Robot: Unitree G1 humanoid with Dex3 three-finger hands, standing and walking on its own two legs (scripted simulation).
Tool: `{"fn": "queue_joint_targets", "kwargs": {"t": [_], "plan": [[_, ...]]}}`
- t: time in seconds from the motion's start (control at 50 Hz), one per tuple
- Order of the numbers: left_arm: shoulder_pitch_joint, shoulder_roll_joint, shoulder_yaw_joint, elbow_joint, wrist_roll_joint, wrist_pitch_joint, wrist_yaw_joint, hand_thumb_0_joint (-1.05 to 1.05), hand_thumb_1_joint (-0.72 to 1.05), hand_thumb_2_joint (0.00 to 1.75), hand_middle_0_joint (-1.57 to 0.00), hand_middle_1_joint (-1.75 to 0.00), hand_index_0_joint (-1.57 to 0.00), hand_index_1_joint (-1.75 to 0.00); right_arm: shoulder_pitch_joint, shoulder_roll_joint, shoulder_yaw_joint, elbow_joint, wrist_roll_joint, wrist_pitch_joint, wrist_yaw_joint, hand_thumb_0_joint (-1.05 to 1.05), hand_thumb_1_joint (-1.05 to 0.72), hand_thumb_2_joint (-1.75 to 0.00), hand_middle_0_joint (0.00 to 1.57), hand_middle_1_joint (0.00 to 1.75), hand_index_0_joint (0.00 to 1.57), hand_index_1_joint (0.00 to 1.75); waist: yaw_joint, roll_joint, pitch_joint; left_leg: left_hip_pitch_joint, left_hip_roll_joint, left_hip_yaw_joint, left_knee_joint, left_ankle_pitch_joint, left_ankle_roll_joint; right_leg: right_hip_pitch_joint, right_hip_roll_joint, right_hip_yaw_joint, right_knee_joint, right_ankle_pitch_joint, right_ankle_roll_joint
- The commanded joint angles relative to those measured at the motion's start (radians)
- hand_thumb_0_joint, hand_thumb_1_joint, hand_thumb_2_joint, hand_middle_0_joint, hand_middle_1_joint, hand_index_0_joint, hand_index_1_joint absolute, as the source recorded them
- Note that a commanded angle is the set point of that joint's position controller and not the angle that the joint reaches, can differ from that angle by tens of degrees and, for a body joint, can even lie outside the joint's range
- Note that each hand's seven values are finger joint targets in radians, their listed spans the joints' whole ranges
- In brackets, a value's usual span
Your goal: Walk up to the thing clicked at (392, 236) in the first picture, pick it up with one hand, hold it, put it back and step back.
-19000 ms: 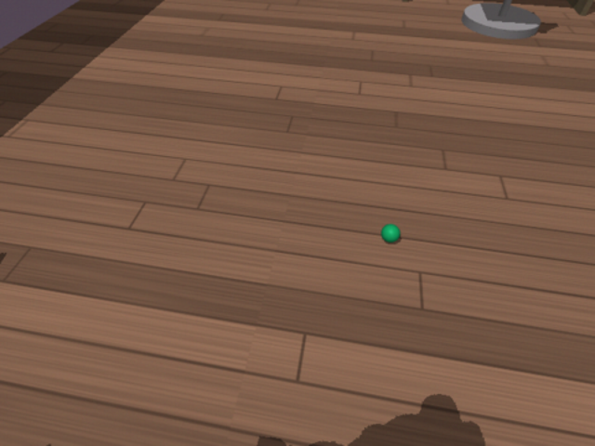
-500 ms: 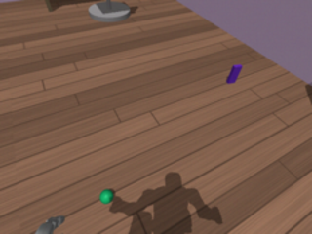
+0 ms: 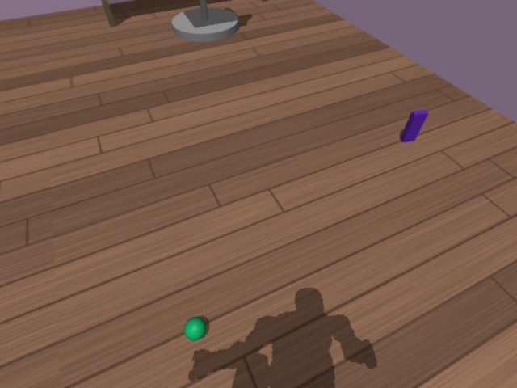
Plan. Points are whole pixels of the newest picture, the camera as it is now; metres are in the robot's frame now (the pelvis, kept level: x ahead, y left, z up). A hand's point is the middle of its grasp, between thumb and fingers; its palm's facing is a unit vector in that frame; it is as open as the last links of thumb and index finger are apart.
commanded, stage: stand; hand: left
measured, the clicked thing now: (195, 328) +0.43 +0.23 -0.74
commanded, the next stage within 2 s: rise first in 1.94 s
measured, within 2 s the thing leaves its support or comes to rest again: neither
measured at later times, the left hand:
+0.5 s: hand out of the picture +0.08 +0.25 -0.16, palm faces -0.02 -0.94 -0.34, open 7.4 cm
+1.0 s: hand out of the picture +0.07 +0.25 -0.15, palm faces -0.01 -0.94 -0.35, open 7.4 cm
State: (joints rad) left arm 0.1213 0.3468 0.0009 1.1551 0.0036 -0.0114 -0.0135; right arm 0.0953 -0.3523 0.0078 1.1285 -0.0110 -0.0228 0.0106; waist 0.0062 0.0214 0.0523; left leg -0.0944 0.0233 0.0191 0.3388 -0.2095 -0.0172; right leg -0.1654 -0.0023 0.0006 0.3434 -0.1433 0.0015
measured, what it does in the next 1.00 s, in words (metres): stands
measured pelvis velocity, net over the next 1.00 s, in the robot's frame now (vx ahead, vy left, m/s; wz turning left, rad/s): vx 0.01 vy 0.00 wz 0.01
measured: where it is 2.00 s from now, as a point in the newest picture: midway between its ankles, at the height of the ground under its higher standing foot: outside the picture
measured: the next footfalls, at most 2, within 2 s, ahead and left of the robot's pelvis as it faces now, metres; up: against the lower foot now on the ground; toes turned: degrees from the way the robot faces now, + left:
none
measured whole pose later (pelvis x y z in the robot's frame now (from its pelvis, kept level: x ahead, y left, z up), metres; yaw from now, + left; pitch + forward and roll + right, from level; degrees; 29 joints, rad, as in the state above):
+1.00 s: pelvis +0.01 +0.00 +0.00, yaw +1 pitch -2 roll +0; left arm 0.11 0.35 -0.01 1.15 0.01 -0.01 -0.01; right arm 0.11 -0.36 0.01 1.13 -0.01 -0.01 0.01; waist 0.00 0.01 0.05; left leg -0.07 0.02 0.01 0.31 -0.20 -0.02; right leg -0.14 -0.01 -0.01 0.33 -0.15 0.00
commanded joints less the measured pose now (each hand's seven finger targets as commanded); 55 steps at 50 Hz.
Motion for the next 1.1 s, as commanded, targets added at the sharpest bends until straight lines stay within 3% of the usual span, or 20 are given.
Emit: {"fn": "queue_joint_targets", "kwargs": {"t": [0.0, 0.06, 0.16, 0.3, 0.54, 0.68, 1.08], "plan": [[-0.057, 0.215, 0.036, -0.064, -0.001, -0.030, 0.017, 0.00, 0.90, 0.90, -0.20, -0.30, -0.20, -0.30, -0.028, -0.215, -0.044, -0.046, 0.002, -0.015, -0.013, 0.00, -0.90, -0.90, 0.20, 0.30, 0.20, 0.30, -0.011, -0.034, -0.097, 0.010, 0.119, -0.096, -0.068, 0.143, 0.032, 0.049, -0.121, 0.112, -0.043, 0.169, -0.019], [-0.058, 0.216, 0.037, -0.063, 0.000, -0.029, 0.018, 0.00, 0.90, 0.90, -0.20, -0.30, -0.20, -0.30, -0.029, -0.210, -0.042, -0.043, 0.000, -0.015, -0.014, 0.00, -0.90, -0.90, 0.20, 0.30, 0.20, 0.30, -0.007, -0.026, -0.086, -0.011, 0.120, -0.096, -0.082, 0.150, 0.030, 0.067, -0.122, 0.110, -0.041, 0.171, -0.019], [-0.070, 0.221, 0.038, -0.064, 0.000, -0.027, 0.020, 0.00, 0.90, 0.90, -0.20, -0.30, -0.20, -0.30, -0.036, -0.204, -0.042, -0.044, 0.000, -0.011, -0.013, 0.00, -0.90, -0.90, 0.20, 0.30, 0.20, 0.30, -0.006, -0.026, -0.053, -0.030, 0.112, -0.097, -0.097, 0.079, 0.028, 0.044, -0.120, 0.111, -0.062, 0.088, -0.016], [-0.071, 0.220, 0.038, -0.070, 0.002, -0.033, 0.021, 0.00, 0.90, 0.90, -0.20, -0.30, -0.20, -0.30, -0.038, -0.203, -0.044, -0.049, 0.000, -0.013, -0.013, 0.00, -0.90, -0.90, 0.20, 0.30, 0.20, 0.30, -0.007, -0.015, -0.092, -0.013, 0.116, -0.093, -0.085, 0.146, 0.031, 0.086, -0.130, 0.105, -0.051, 0.170, -0.016], [-0.075, 0.213, 0.037, -0.069, 0.003, -0.023, 0.019, 0.00, 0.90, 0.90, -0.20, -0.30, -0.20, -0.30, -0.023, -0.212, -0.041, -0.044, 0.001, -0.014, -0.017, 0.00, -0.90, -0.90, 0.20, 0.30, 0.20, 0.30, -0.006, -0.007, -0.082, -0.023, 0.120, -0.100, -0.101, 0.158, 0.028, 0.097, -0.126, 0.100, -0.044, 0.154, -0.020], [-0.065, 0.218, 0.035, -0.066, 0.003, -0.022, 0.018, 0.00, 0.90, 0.90, -0.20, -0.30, -0.20, -0.30, -0.026, -0.212, -0.041, -0.045, 0.002, -0.011, -0.016, 0.00, -0.90, -0.90, 0.20, 0.30, 0.20, 0.30, -0.003, -0.023, -0.065, -0.026, 0.112, -0.103, -0.105, 0.091, 0.029, 0.072, -0.125, 0.100, -0.063, 0.094, -0.019], [-0.055, 0.222, 0.034, -0.072, 0.005, -0.026, 0.021, 0.00, 0.90, 0.90, -0.20, -0.30, -0.20, -0.30, -0.015, -0.210, -0.042, -0.051, 0.001, -0.007, -0.014, 0.00, -0.90, -0.90, 0.20, 0.30, 0.20, 0.30, -0.005, -0.021, -0.078, -0.010, 0.111, -0.103, -0.085, 0.103, 0.032, 0.063, -0.129, 0.100, -0.068, 0.098, -0.021]]}}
